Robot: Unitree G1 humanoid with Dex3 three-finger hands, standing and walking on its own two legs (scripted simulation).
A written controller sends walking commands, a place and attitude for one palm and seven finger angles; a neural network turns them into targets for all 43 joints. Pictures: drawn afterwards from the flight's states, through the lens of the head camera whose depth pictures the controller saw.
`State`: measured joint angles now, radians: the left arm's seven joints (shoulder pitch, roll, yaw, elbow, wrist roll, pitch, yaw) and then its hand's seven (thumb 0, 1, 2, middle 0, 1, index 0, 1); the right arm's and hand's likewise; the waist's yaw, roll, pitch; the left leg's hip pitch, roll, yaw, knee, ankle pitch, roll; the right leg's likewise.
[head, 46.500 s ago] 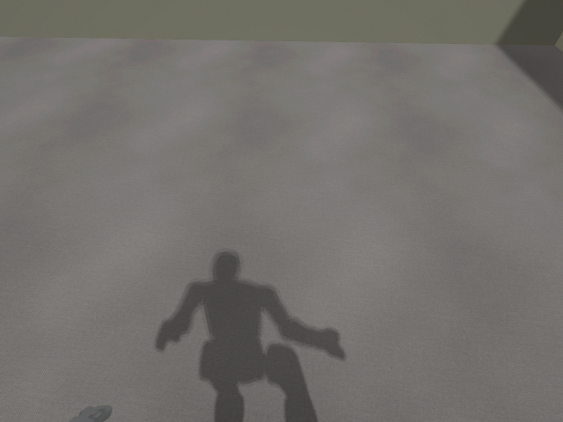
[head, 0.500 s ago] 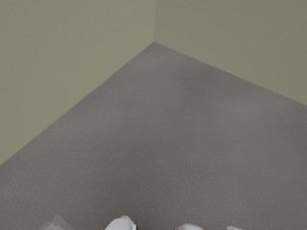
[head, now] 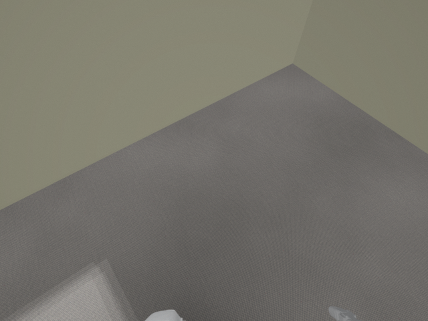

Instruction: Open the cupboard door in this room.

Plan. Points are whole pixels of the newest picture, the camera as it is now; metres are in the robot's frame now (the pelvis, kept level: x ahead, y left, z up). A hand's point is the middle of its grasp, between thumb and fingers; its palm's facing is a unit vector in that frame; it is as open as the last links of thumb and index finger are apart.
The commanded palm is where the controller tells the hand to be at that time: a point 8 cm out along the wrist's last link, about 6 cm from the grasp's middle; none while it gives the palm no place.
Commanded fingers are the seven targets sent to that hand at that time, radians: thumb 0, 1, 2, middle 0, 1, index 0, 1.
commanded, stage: turn to face it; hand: left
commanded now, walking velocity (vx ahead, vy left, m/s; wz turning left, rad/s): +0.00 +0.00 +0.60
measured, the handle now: out of the picture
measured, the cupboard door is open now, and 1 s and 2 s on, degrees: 51 51 51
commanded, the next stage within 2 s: none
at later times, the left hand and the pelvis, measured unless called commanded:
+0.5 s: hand out of the picture +0.03 +0.16 -0.15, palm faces +0.30 -0.92 -0.27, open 7.4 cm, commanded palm none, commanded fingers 0.00 0.90 0.90 -0.20 -0.30 -0.20 -0.30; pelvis +0.01 -0.05 +0.01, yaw +18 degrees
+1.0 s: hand out of the picture +0.00 +0.17 -0.15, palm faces +0.56 -0.77 -0.31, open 7.4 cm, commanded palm none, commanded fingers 0.00 0.90 0.90 -0.20 -0.30 -0.20 -0.30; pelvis +0.03 -0.07 +0.00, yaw +35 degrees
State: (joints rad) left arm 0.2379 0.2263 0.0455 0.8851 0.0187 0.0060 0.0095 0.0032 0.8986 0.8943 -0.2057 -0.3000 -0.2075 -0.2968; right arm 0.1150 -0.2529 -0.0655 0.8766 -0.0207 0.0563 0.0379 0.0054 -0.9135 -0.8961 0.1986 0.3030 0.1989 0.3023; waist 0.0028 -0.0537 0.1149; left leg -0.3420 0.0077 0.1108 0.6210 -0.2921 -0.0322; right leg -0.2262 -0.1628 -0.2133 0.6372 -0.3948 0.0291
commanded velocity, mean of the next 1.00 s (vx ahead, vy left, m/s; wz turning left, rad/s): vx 0.00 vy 0.00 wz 0.60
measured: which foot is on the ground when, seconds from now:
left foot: up 0.00-0.00, down 0.02-0.30, up 0.32-0.60, down 0.62-0.94, up 0.96-1.00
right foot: down 0.00-0.02, up 0.04-0.28, down 0.30-0.62, up 0.64-0.92, down 0.94-1.00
